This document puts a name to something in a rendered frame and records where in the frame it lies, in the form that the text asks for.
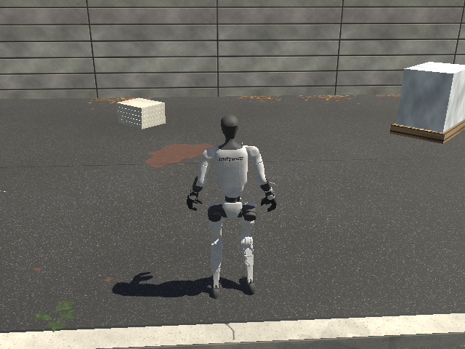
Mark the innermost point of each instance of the right robot upper arm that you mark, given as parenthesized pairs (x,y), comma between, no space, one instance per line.
(253,152)

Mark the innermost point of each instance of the right robot shin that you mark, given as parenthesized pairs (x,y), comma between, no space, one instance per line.
(248,259)

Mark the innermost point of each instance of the right robot forearm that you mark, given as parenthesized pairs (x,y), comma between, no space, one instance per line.
(267,189)

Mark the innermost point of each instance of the left robot upper arm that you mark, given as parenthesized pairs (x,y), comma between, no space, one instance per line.
(208,154)

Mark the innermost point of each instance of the left robot hand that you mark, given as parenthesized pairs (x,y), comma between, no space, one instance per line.
(190,202)

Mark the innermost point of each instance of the humanoid robot torso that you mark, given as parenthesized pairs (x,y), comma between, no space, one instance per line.
(231,169)

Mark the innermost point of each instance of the right robot hand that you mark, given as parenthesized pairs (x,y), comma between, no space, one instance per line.
(267,201)

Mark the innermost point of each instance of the left robot forearm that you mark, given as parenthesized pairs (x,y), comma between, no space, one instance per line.
(195,190)

